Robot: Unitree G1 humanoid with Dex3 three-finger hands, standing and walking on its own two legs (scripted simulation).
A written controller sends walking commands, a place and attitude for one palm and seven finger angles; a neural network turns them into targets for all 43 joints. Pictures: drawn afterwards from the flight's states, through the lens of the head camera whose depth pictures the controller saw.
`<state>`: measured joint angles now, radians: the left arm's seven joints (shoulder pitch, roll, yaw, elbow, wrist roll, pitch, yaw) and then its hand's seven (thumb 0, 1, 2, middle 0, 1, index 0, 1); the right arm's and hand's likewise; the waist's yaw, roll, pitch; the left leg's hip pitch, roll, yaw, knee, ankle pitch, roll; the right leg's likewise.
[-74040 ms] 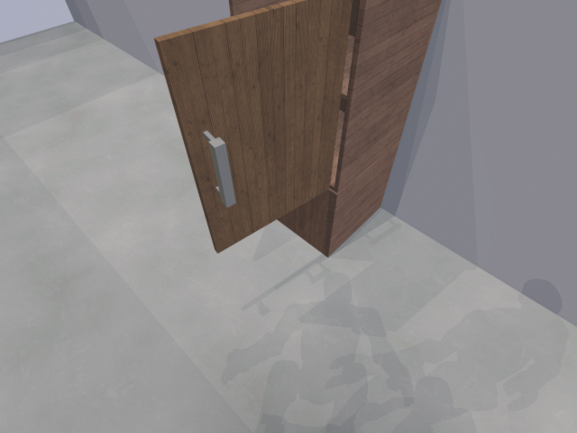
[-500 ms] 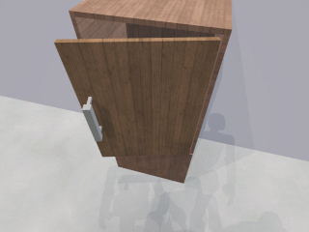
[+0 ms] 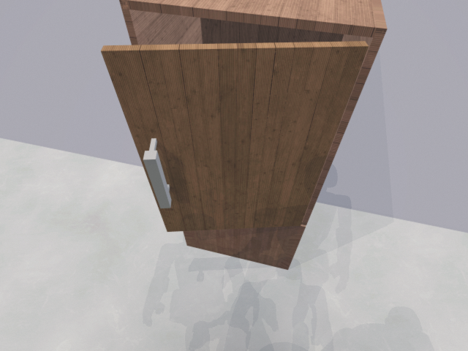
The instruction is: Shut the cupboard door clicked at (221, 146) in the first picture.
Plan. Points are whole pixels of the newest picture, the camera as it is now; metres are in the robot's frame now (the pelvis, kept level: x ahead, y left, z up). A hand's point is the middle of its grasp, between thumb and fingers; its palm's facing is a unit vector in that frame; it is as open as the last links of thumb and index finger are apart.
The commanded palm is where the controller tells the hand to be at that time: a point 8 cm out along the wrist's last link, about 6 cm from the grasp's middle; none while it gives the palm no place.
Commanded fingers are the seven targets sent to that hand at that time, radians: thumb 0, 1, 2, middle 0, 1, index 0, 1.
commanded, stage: look again from close up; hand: left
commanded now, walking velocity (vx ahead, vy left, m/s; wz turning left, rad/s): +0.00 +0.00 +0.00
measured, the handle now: (160, 174) +0.47 +0.20 -0.02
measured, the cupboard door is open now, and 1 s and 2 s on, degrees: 17 17 17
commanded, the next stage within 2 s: raise the hand and make a fist in 0.10 s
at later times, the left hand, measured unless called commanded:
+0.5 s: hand (140, 315) +0.18 +0.17 -0.03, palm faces +0.15 -0.99 -0.08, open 6.8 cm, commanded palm +0.11 +0.23 -0.06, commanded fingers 0.00 0.90 0.90 -0.47 -0.60 -0.47 -0.60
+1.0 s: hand (131, 332) +0.16 +0.18 -0.04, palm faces +0.12 -0.99 -0.02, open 4.3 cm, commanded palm +0.12 +0.22 -0.04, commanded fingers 0.00 0.90 0.90 -0.93 -1.10 -0.93 -1.10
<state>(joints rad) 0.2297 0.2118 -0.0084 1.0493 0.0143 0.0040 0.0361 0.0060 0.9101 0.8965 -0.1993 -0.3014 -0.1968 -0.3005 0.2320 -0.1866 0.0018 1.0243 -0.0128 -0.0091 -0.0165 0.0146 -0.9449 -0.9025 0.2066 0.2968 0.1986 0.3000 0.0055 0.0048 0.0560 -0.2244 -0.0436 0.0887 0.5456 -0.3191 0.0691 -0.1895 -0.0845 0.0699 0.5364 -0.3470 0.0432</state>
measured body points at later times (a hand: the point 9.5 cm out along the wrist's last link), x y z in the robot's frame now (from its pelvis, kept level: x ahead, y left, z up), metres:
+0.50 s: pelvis -0.03 -0.07 -0.07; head +0.01 -0.07 +0.38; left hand +0.16 +0.22 -0.02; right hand +0.17 -0.32 -0.14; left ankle -0.01 +0.08 -0.73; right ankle -0.01 -0.14 -0.73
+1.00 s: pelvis -0.06 -0.05 -0.09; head +0.00 -0.05 +0.36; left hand +0.14 +0.23 -0.04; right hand +0.10 -0.27 -0.18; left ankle -0.02 +0.08 -0.73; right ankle -0.02 -0.14 -0.73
